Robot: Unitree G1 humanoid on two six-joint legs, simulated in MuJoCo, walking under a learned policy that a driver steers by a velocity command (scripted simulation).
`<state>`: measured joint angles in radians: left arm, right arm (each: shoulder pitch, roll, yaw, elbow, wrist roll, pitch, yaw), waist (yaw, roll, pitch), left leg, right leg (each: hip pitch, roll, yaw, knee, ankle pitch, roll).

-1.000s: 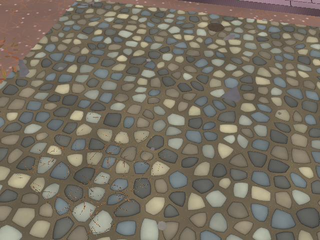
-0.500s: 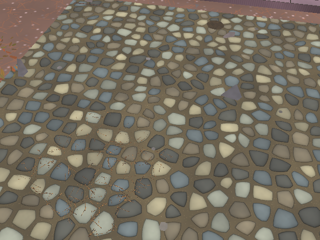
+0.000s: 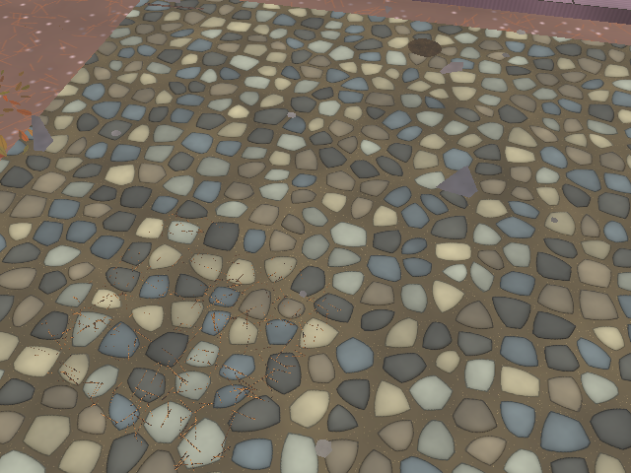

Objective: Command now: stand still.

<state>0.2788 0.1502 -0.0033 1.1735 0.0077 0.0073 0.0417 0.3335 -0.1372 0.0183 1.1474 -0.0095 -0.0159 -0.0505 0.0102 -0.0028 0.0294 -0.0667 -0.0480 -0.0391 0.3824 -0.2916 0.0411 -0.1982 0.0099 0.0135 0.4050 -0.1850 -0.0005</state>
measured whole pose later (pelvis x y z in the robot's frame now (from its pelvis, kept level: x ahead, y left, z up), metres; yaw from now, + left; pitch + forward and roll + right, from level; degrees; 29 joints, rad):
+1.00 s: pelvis +0.12 -0.06 -0.01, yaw +1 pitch +0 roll +0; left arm 0.32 0.18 0.06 1.04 0.02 -0.07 0.00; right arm 0.42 -0.19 -0.04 1.09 -0.03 -0.07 0.00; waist -0.01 0.04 0.02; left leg -0.30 0.01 0.00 1.06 -0.35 0.09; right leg -0.20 0.04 -0.10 0.48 -0.28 -0.08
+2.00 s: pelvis +0.68 -0.08 -0.02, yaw +0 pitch +0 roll +0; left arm 0.06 0.18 0.05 0.90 0.03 -0.08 -0.01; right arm 0.45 -0.17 -0.03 1.08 0.00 -0.09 -0.01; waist -0.03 0.01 0.07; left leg -0.11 -0.03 0.03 0.92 -0.43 0.08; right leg -0.42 0.04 -0.12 0.56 -0.14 -0.11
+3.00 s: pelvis +1.21 -0.07 -0.01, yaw -14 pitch +0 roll +1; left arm 0.05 0.18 0.05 0.86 0.03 -0.02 -0.05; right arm 0.43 -0.17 -0.04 1.03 -0.02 -0.10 -0.04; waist -0.04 -0.01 0.07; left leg 0.12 -0.01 0.32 0.27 -0.39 0.02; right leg -0.55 -0.02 -0.14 0.64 -0.10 -0.13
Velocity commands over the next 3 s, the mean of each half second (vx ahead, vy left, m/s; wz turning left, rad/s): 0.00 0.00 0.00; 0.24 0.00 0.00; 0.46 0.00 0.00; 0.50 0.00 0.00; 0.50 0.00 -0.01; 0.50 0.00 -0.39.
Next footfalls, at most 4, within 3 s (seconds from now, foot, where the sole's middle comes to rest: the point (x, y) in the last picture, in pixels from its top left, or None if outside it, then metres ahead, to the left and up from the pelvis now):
0.88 right None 0.15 -0.13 -0.78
1.38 left None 0.50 0.01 -0.78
1.94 right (392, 352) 0.81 -0.15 -0.78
2.50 left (322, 254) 1.12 0.02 -0.78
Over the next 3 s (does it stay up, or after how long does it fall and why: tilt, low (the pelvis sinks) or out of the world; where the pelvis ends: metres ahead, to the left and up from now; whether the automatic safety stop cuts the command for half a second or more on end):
stays up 1.21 -0.07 -0.01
